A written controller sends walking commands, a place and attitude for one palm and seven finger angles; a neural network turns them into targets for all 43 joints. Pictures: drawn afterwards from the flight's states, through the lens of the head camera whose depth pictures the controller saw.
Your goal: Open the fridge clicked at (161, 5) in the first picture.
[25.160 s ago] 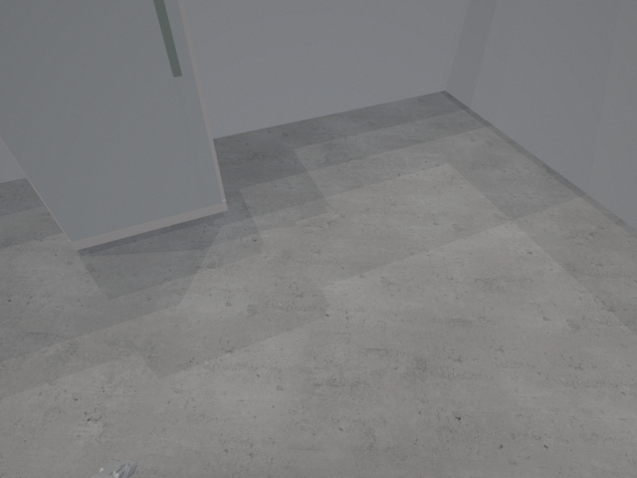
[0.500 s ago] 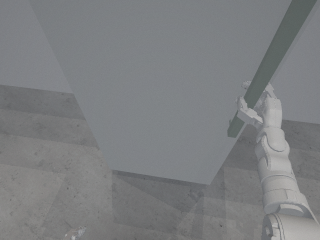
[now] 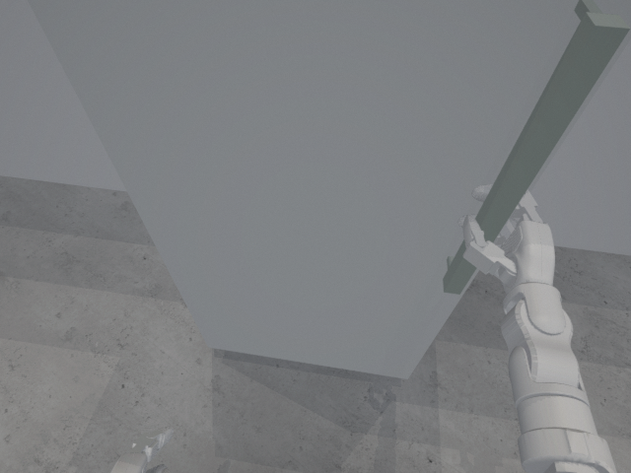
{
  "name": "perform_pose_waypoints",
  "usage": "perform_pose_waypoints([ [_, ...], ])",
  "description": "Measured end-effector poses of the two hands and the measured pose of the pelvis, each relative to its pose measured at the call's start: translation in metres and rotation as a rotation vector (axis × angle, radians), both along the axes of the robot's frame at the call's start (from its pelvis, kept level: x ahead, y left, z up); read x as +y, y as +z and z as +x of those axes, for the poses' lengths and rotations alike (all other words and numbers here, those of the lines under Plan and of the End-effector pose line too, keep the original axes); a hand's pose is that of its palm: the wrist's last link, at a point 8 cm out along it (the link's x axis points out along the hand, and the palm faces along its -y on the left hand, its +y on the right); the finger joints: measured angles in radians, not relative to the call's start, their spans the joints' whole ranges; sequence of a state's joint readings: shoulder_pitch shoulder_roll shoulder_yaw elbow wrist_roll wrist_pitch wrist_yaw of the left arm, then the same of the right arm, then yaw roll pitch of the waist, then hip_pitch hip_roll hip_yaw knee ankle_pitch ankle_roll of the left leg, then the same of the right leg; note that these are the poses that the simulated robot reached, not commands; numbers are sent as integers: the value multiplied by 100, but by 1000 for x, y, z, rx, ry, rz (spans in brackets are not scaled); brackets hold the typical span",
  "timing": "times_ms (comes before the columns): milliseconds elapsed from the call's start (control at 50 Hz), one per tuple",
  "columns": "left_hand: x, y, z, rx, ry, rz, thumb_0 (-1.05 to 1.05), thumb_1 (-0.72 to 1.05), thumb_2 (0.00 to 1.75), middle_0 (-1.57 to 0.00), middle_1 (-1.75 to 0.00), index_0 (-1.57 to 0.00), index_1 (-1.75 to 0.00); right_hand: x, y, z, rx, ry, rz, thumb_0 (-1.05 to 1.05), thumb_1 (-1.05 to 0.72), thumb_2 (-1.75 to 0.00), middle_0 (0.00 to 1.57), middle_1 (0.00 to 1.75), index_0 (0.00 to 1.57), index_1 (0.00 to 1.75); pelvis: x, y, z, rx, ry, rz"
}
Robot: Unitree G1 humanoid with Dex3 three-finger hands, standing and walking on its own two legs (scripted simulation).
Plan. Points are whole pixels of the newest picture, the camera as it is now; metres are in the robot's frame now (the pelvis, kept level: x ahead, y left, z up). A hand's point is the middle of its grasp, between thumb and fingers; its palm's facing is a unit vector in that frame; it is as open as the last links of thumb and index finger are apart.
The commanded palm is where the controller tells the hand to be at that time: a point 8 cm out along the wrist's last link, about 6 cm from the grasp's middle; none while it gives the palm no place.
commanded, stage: pull the door a little, standing still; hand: right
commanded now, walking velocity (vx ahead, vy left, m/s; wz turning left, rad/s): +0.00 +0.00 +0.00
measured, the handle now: (499, 187) +0.45 -0.17 +0.14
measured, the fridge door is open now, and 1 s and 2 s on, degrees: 0 10 40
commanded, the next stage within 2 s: walk backward, drawing the door open in 0.40 s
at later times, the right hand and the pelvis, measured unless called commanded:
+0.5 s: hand (476, 286) +0.33 -0.14 +0.11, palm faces -0.02 +1.00 +0.01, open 6.6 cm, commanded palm +0.31 -0.19 +0.09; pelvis +0.07 -0.02 +0.02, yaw +8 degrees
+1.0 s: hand (475, 303) +0.30 -0.14 +0.10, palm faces +0.00 +0.99 -0.17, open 6.6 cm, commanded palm +0.27 -0.19 +0.09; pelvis +0.12 -0.02 +0.01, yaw -11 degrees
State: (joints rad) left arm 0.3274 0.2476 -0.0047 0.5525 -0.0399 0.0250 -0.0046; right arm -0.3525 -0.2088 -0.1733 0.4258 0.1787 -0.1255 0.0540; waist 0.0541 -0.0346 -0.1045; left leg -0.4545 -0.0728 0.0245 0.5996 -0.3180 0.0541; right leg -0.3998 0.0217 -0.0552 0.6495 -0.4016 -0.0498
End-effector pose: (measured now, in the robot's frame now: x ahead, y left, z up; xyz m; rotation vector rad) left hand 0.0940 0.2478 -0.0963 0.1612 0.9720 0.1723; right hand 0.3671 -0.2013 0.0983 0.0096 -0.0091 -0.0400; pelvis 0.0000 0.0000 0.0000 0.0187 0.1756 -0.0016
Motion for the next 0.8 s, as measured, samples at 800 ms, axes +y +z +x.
perform_pose_waypoints([
  [800, -62, 41, 182, -235, -161, 50, 1, 91, 90, -20, -30, -20, -30, 12, 12, -95, 75, 140, -128, -1, -53, -73, 36, 136, 42, 137, -46, 18, 90, -89, -21, 34],
])
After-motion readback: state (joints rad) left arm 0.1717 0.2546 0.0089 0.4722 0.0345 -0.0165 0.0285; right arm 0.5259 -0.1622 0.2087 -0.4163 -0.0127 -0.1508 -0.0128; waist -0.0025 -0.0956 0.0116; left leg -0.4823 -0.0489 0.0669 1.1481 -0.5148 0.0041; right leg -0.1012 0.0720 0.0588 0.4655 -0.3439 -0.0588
